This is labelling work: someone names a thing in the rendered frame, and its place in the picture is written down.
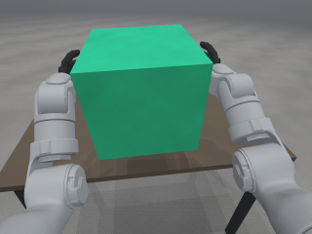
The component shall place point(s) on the robot right upper arm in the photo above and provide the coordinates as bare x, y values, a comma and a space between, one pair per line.
266, 171

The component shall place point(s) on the table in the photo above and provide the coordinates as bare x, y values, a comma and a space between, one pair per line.
214, 152

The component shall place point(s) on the left robot hand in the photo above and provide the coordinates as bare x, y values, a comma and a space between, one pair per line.
68, 62

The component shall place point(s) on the right robot forearm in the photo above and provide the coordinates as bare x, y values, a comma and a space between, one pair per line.
240, 104

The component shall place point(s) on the right robot hand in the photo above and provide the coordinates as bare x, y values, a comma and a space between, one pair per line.
211, 52

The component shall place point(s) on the carton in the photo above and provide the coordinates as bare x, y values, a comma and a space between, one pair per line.
143, 90

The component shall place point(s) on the robot left upper arm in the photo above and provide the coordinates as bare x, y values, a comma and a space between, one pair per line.
51, 196

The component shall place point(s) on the left robot forearm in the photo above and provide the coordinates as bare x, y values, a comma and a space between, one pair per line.
54, 123

